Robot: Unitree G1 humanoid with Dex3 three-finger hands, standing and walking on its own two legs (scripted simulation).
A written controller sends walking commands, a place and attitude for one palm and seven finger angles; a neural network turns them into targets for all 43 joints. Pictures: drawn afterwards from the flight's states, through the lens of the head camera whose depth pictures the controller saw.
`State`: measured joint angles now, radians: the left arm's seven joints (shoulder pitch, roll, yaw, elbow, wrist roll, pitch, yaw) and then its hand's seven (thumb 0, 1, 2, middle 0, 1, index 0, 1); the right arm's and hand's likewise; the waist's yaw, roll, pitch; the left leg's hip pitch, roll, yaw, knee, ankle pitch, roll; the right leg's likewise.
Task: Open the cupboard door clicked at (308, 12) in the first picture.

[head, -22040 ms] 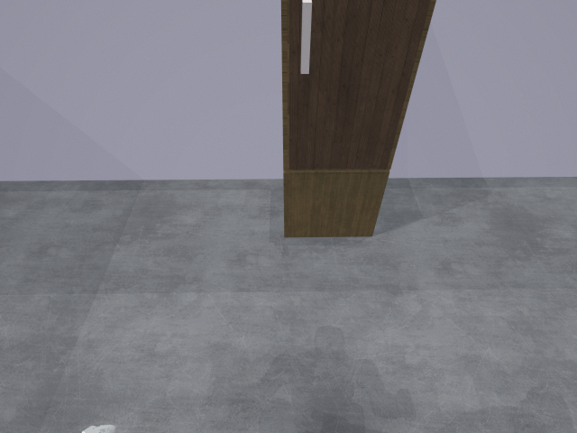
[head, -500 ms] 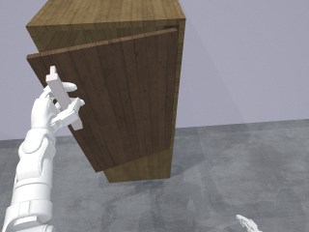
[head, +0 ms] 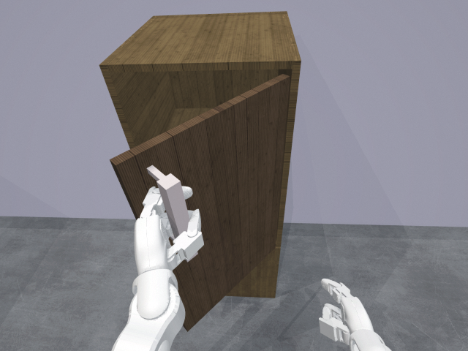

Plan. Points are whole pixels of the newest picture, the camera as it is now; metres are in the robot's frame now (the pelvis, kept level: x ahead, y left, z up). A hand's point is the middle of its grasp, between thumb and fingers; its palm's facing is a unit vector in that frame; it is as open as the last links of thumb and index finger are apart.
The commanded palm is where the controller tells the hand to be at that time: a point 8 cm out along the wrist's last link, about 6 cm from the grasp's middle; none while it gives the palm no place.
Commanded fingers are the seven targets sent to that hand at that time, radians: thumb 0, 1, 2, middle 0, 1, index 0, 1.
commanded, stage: open thumb and fingers to let go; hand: left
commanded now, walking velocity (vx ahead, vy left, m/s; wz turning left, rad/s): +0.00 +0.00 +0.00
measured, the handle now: (172, 215) +0.29 +0.13 +0.13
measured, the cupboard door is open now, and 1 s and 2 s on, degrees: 48 46 50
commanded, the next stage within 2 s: slide the hand sideways off the handle in 0.90 s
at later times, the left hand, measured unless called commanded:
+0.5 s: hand (191, 229) +0.25 +0.09 +0.15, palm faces +0.39 -0.92 +0.01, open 10.6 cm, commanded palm +0.21 +0.12 +0.13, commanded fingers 0.00 -0.50 0.30 -0.30 -1.20 -0.30 -1.20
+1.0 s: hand (190, 228) +0.26 +0.09 +0.14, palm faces +0.36 -0.93 -0.01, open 14.8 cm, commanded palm +0.21 +0.11 +0.13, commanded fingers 0.00 -0.50 0.30 -0.15 -0.30 -0.15 -0.30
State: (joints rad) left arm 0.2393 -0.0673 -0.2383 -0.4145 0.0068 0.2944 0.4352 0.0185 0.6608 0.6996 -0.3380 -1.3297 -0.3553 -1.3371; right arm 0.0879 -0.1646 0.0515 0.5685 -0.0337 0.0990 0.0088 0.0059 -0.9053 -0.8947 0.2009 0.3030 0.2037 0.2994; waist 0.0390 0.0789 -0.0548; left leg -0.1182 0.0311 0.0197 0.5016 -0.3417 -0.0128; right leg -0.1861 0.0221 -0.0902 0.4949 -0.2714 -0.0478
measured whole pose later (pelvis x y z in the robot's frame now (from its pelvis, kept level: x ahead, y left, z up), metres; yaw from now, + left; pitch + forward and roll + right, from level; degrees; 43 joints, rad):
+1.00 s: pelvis -0.05 +0.03 +0.00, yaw +1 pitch -5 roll +0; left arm -0.12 -0.12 -0.27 -0.08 0.04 0.29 0.59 -0.01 -0.50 0.30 -0.37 -0.64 -0.35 -0.66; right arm 0.08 -0.15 0.05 0.69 -0.03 0.09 0.00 0.01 -0.91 -0.89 0.20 0.30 0.20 0.30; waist 0.06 0.05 0.00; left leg -0.16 -0.02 0.02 0.53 -0.28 0.03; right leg -0.21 -0.03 -0.09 0.50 -0.21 -0.01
